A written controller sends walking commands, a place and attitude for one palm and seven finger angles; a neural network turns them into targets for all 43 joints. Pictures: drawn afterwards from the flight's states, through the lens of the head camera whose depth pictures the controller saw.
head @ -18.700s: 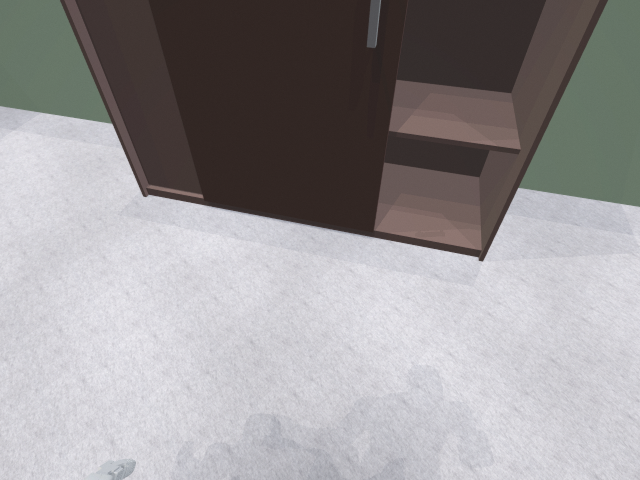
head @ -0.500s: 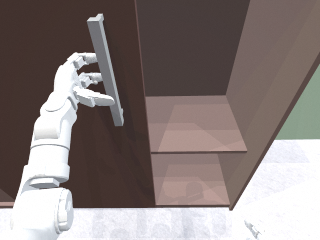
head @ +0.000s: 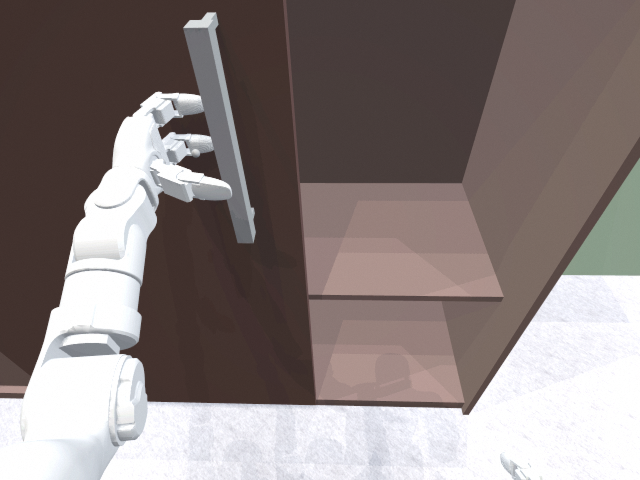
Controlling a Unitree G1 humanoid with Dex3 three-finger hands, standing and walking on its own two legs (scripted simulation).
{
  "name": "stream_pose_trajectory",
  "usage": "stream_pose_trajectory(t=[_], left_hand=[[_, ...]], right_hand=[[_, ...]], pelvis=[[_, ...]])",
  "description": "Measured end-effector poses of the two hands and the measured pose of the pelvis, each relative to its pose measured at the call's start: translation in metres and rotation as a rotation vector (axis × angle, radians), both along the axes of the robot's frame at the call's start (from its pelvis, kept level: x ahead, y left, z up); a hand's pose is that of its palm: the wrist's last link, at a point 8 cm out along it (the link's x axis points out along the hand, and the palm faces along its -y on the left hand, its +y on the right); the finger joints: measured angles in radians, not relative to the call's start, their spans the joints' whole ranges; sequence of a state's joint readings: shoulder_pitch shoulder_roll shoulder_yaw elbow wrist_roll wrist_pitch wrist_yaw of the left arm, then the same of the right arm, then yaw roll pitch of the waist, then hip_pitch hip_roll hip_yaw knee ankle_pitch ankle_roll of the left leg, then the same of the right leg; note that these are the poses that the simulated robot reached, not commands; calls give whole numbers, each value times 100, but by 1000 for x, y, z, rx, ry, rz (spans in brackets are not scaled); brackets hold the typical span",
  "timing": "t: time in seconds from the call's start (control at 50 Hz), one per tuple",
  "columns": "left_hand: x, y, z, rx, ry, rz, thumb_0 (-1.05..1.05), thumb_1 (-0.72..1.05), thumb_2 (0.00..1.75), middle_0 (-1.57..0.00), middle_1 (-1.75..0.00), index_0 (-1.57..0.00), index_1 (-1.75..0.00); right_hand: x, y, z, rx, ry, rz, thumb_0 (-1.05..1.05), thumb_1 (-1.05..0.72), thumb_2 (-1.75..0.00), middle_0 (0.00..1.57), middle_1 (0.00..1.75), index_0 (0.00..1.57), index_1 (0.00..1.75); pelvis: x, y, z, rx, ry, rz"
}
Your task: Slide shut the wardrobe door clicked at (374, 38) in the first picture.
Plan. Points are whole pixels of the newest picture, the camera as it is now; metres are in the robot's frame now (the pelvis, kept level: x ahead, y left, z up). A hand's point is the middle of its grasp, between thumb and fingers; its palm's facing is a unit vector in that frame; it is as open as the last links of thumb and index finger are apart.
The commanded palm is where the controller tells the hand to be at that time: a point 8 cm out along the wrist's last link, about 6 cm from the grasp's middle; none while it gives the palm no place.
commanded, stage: slide the fingers in behind the handle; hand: left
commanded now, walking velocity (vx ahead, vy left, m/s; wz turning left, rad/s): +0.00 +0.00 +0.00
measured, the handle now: (231, 145) +0.47 +0.13 +0.21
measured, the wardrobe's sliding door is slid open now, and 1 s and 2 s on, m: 0.45 0.45 0.45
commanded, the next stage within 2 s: grip the handle and tug to test in 1.64 s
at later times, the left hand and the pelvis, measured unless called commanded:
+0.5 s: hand (212, 153) +0.42 +0.14 +0.23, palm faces +0.02 -1.00 -0.01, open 14.0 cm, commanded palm +0.40 +0.19 +0.22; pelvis +0.00 +0.01 +0.00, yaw -1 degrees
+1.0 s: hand (235, 155) +0.42 +0.12 +0.23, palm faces +0.00 -1.00 +0.01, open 14.0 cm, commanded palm +0.40 +0.17 +0.22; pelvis +0.01 +0.00 +0.00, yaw -1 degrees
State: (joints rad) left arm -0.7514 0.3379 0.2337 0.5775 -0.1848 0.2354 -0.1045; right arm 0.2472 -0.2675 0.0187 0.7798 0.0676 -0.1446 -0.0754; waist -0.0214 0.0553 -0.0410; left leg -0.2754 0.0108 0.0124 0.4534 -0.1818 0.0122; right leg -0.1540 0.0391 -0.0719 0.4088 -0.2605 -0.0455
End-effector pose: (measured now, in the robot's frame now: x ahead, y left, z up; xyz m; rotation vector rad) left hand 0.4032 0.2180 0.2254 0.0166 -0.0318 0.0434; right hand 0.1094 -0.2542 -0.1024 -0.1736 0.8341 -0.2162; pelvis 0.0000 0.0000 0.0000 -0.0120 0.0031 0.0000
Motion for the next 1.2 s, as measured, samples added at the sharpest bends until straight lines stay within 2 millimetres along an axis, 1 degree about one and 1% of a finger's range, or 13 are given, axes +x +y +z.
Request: stream_pose_trajectory(t=[0.16,0.34,0.42,0.54,0.6,0.72,0.78,0.9,0.98,1.14,1.2], left_hand=[[-2,-10,6,-14,-32,-42,-2,-50,29,-31,-122,-30,-121],[-6,-17,-4,-29,11,-31,-2,-50,29,-31,-121,-30,-120],[-4,-17,-4,-23,-3,-19,-2,-50,29,-30,-121,-30,-120],[-3,-24,4,-11,-25,-34,-2,-50,29,-30,-120,-30,-120],[-1,-29,4,-17,-11,-43,-2,-50,29,-30,-121,-30,-120],[0,-29,4,-29,-2,-22,-2,-50,29,-33,-123,-30,-121],[-2,-32,3,-12,-4,-21,-2,-50,29,-32,-122,-30,-121],[-5,-44,-2,-25,3,-49,-2,-50,29,-31,-121,-30,-121],[-8,-48,0,-24,-11,-41,-2,-50,29,-31,-121,-30,-120],[-9,-46,5,-14,-11,-19,-2,-50,29,-30,-121,-30,-120],[-11,-51,5,-8,-8,-29,-2,-50,29,-30,-121,-30,-120]], right_hand=[[3,9,4,12,-34,-7,1,-91,-90,20,30,21,30],[11,16,7,16,-49,2,1,-90,-90,20,30,21,30],[13,17,9,10,-48,10,1,-90,-90,20,30,21,30],[15,17,7,11,-38,11,1,-90,-90,20,30,21,30],[16,16,6,16,-33,7,1,-90,-90,20,30,21,30],[17,15,4,21,-22,8,1,-91,-90,20,30,21,30],[18,14,4,25,-22,7,1,-91,-90,20,30,21,30],[20,11,5,25,-27,9,1,-91,-90,20,30,21,30],[24,9,7,24,-42,9,1,-91,-90,20,30,21,30],[28,6,9,24,-49,13,1,-91,-90,20,30,21,30],[28,5,9,25,-49,17,1,-91,-90,20,30,21,30]], pelvis=[[0,5,1,0,-7,-14],[-1,9,1,0,-15,-19],[-1,9,1,0,-15,-19],[2,9,2,-1,-14,-17],[3,9,2,0,-13,-15],[5,7,2,3,-13,-16],[6,5,2,3,-14,-17],[6,2,2,5,-20,-17],[6,0,2,6,-24,-22],[4,-4,2,7,-29,-21],[4,-4,1,6,-30,-15]])
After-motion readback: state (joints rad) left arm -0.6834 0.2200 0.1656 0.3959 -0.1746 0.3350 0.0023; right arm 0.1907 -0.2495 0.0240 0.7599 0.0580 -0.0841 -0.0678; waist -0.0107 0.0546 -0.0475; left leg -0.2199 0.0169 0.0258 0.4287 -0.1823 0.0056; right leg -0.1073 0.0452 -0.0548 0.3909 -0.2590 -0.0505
